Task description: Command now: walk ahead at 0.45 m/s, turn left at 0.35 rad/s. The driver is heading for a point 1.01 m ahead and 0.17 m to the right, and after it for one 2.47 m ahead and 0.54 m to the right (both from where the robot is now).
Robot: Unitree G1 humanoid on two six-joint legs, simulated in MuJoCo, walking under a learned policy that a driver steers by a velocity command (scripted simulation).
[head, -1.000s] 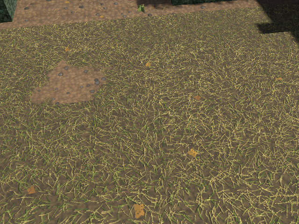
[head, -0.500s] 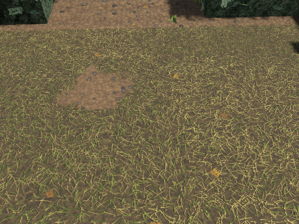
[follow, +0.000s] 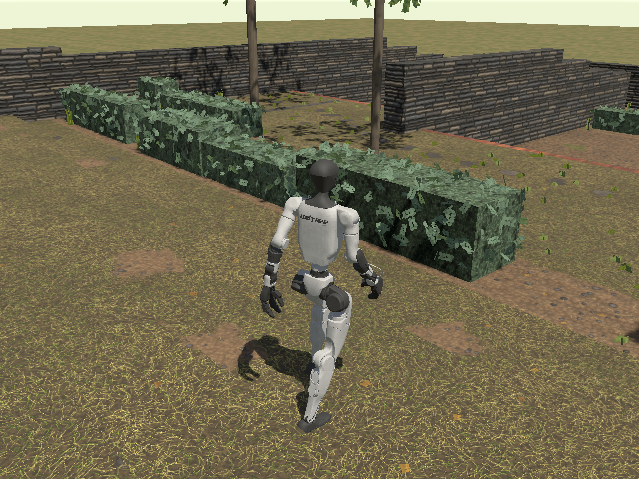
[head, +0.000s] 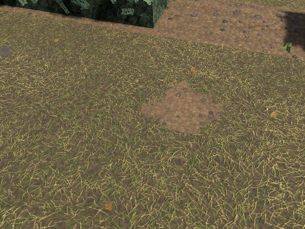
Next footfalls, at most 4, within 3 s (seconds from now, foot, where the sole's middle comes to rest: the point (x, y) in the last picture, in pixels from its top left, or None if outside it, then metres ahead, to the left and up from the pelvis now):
0.10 left None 0.22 0.14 -0.76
0.72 right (205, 218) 0.64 -0.16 -0.95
1.06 left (170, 166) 0.93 0.02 -0.95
1.48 right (219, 163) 0.96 -0.25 -0.95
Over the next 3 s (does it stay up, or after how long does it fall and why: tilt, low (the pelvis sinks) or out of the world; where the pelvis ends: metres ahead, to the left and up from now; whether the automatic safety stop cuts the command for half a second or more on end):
stays up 0.88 -0.07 -0.18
